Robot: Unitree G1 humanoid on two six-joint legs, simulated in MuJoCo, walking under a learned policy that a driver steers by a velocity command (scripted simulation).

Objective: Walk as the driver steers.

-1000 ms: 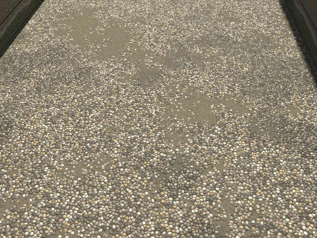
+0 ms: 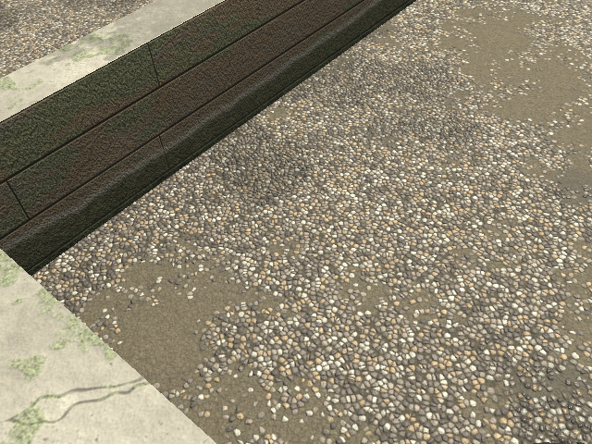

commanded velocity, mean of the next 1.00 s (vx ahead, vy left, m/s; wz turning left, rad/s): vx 0.28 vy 0.00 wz -0.30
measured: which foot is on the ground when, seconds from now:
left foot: up 0.00-0.12, down 0.14-0.54, up 0.56-0.90, down 0.92-1.00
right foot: down 0.00-0.16, up 0.18-0.52, down 0.54-0.94, up 0.96-1.00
